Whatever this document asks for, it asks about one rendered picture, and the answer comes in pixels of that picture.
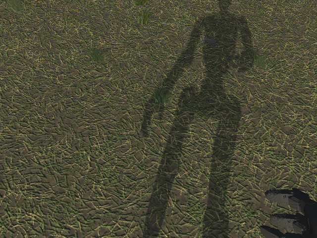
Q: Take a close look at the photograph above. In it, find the right robot hand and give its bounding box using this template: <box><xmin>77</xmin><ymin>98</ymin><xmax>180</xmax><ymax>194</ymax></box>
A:
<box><xmin>260</xmin><ymin>187</ymin><xmax>317</xmax><ymax>238</ymax></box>

